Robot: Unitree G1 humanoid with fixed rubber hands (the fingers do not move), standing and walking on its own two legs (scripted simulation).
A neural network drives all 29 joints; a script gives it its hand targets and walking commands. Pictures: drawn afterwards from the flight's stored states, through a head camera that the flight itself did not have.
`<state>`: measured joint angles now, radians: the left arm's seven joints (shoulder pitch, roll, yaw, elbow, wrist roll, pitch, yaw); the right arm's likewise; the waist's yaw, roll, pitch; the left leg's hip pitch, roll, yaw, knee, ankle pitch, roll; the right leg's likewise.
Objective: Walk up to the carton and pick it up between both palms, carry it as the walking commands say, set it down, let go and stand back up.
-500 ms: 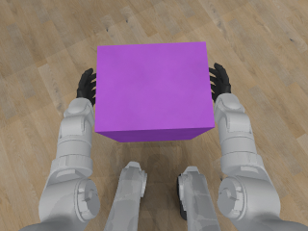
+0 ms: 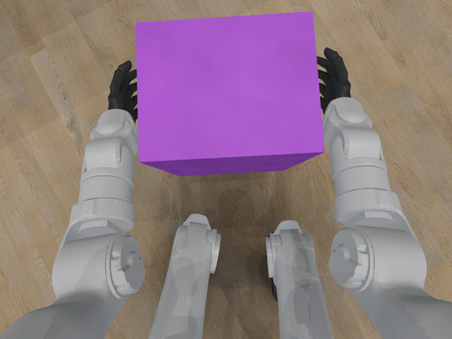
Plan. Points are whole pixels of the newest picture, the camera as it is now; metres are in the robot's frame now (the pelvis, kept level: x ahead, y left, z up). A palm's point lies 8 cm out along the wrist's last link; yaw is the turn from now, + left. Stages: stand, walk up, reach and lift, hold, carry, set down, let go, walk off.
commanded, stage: set down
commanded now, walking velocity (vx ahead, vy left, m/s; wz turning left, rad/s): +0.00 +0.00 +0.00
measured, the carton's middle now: (228, 115) +0.49 +0.04 -0.19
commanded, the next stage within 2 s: none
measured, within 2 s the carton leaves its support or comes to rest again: rests again in 1.22 s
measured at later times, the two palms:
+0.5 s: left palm (143, 113) +0.49 +0.21 -0.20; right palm (318, 105) +0.53 -0.13 -0.20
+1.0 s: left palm (153, 114) +0.51 +0.21 -0.27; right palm (307, 105) +0.55 -0.13 -0.26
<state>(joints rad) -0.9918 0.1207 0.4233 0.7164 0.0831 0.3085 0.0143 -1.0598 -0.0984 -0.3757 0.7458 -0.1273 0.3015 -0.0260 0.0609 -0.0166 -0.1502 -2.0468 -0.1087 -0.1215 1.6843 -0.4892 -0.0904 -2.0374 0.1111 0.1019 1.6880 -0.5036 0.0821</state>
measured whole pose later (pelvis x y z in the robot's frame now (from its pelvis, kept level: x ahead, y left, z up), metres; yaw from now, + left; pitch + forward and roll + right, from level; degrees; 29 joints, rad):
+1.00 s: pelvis -0.03 -0.01 -0.10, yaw +1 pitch +32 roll +0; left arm -1.44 0.31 0.29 0.83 -0.10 0.29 0.11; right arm -1.51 -0.32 -0.20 0.87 0.09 0.27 -0.10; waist 0.06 0.00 0.52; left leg -2.09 -0.11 -0.10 2.08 -0.54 -0.11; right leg -2.08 0.13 0.07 2.11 -0.58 0.09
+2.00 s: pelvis -0.01 -0.01 -0.12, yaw +1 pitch +43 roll +0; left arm -1.30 0.24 0.38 0.93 0.00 0.18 0.04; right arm -1.40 -0.25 -0.29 1.00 -0.02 0.17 -0.06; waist 0.06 -0.01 0.22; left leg -2.29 -0.07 -0.07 2.11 -0.57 -0.09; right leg -2.28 0.12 0.07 2.14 -0.60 0.07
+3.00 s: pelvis -0.02 -0.01 -0.12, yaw +2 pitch +41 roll +0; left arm -1.37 0.34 0.21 1.13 -0.17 0.02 0.11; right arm -1.44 -0.42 -0.06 1.12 0.18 0.06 -0.10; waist 0.06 0.00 0.27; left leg -2.30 -0.04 -0.05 2.11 -0.53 -0.06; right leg -2.28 0.08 0.05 2.14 -0.59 0.06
